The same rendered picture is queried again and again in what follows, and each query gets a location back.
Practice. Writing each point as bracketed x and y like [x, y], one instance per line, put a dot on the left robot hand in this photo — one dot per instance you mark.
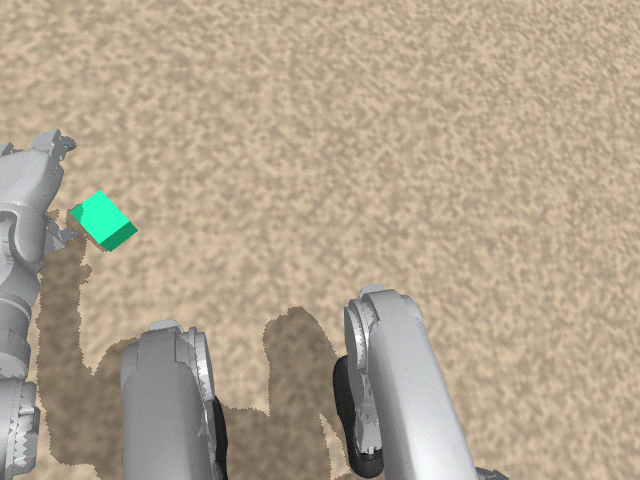
[31, 178]

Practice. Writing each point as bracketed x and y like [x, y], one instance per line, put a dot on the left robot foot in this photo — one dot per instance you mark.
[221, 439]

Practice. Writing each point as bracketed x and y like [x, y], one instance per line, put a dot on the right robot foot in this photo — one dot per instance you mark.
[364, 465]

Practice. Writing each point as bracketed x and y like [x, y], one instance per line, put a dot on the small box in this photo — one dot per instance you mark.
[104, 221]

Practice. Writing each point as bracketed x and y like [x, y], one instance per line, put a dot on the left robot arm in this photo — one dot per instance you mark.
[22, 240]

